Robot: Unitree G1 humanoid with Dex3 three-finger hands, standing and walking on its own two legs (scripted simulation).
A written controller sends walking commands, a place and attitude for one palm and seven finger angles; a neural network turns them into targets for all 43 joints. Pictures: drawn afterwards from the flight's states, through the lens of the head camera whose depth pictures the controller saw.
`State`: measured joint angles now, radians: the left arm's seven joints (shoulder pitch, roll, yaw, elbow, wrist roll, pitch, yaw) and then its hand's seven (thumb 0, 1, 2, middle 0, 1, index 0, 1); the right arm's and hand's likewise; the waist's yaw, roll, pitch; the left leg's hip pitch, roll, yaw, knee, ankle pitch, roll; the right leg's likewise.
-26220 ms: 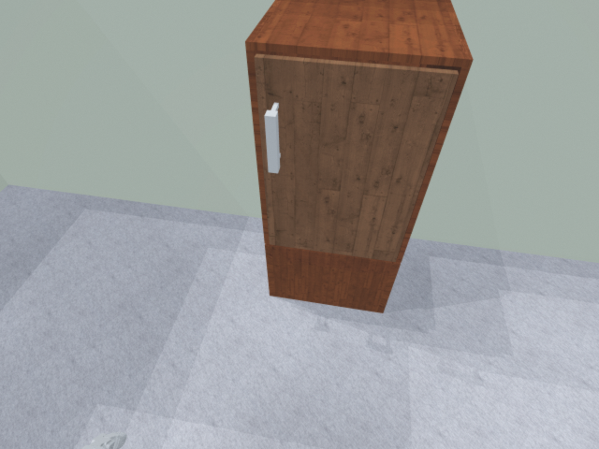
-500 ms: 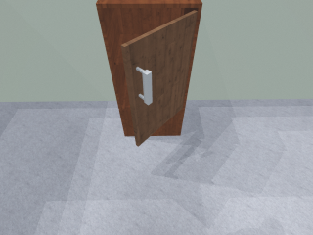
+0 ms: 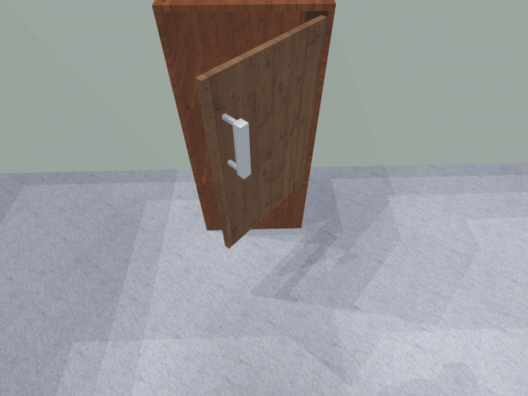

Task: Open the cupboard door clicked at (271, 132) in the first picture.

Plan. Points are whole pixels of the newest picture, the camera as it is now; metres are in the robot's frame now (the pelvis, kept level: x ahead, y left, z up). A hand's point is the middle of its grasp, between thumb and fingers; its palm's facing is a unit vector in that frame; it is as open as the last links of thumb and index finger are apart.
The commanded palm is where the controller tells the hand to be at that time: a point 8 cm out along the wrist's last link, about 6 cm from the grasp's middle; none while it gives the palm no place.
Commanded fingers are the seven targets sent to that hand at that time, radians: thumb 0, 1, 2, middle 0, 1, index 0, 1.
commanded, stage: walk to a spot facing it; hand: left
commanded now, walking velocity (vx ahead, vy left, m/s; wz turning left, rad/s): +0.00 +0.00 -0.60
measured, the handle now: (235, 146) +0.62 +0.10 +0.00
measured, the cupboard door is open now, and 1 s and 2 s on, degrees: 46 46 46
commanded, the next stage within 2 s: none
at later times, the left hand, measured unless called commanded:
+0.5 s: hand out of the picture +0.09 +0.17 -0.17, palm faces -0.16 -0.94 -0.31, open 7.4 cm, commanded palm none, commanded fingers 0.00 0.90 0.90 -0.20 -0.30 -0.20 -0.30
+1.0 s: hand out of the picture +0.15 +0.16 -0.19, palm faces -0.44 -0.88 -0.20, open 7.4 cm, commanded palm none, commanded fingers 0.00 0.90 0.90 -0.20 -0.30 -0.20 -0.30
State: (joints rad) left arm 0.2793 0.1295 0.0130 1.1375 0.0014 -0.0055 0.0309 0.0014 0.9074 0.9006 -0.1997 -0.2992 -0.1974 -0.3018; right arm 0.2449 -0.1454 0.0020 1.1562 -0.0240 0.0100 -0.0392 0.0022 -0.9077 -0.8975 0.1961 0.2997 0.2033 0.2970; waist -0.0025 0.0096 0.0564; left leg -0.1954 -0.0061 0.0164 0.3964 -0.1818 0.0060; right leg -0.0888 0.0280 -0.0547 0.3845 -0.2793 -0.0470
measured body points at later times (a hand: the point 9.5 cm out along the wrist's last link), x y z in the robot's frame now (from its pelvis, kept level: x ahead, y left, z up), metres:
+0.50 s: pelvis -0.02 -0.03 -0.02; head +0.02 -0.07 +0.43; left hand +0.10 +0.21 -0.15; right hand -0.03 -0.29 -0.18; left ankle +0.00 +0.11 -0.70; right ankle -0.05 -0.12 -0.74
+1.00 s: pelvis +0.00 +0.00 -0.01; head +0.07 +0.00 +0.44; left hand +0.18 +0.20 -0.17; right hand -0.02 -0.27 -0.13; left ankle +0.05 +0.10 -0.74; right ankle -0.07 -0.11 -0.69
